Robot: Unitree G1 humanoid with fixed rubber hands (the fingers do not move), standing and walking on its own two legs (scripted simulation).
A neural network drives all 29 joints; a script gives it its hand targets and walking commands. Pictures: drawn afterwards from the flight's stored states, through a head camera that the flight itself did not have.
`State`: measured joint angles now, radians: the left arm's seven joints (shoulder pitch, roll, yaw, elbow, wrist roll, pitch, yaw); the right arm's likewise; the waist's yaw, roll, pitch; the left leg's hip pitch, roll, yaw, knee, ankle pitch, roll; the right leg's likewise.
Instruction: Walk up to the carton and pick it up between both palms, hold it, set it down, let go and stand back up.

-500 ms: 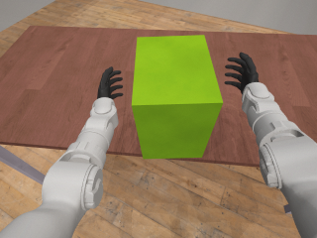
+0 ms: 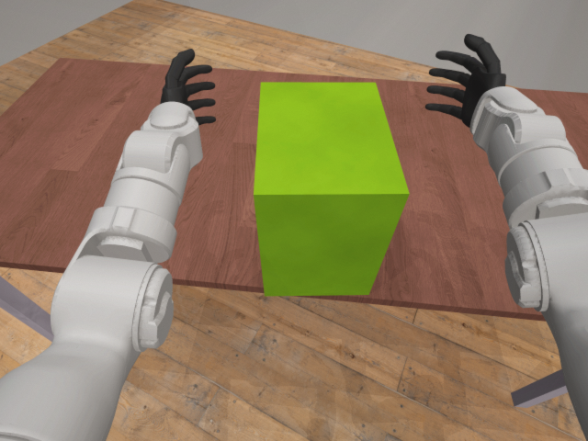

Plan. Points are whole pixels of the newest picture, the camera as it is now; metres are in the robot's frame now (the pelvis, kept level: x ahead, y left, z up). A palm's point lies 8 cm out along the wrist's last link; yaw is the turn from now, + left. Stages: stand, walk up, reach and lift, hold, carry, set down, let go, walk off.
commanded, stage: set down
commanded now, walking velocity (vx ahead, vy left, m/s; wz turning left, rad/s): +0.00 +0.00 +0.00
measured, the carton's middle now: (317, 194) +0.48 +0.00 +0.05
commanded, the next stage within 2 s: none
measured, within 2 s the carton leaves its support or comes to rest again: neither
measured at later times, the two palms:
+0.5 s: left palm (175, 181) +0.39 +0.18 +0.15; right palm (490, 165) +0.44 -0.21 +0.16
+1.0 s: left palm (183, 225) +0.35 +0.17 +0.12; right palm (496, 224) +0.38 -0.22 +0.12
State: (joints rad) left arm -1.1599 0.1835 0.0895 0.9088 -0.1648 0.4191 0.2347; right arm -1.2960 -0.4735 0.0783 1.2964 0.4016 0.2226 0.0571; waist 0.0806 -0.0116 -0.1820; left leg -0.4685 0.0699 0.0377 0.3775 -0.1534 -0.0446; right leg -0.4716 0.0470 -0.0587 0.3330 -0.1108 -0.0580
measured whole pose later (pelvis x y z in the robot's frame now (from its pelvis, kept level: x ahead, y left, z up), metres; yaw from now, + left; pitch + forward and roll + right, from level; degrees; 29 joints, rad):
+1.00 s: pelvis -0.01 +0.01 +0.01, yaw -2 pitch +1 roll +1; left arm -0.46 0.02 0.14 0.19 -0.01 0.58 0.20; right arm -0.62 -0.40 0.05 0.71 0.33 0.19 0.08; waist 0.02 -0.02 -0.03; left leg -0.18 0.04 0.06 0.31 -0.15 -0.03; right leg -0.23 0.04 0.01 0.35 -0.14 -0.04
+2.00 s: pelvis +0.01 +0.01 +0.01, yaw -4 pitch -2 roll +1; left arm 0.09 -0.02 -0.01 0.12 0.03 0.17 0.20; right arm 0.05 -0.32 0.02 0.37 0.26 -0.08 0.11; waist 0.02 -0.03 0.03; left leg -0.06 0.03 0.06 0.26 -0.16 -0.03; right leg -0.14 0.05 0.05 0.33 -0.15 -0.04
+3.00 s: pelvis +0.02 +0.03 +0.01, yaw -2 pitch -3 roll +0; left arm 0.21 0.17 0.00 0.49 0.01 0.12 0.05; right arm 0.20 -0.20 -0.02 0.66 0.01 -0.15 0.05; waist 0.02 -0.01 0.08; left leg -0.05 0.02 0.04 0.33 -0.22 0.00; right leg -0.09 0.03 0.02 0.32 -0.17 -0.02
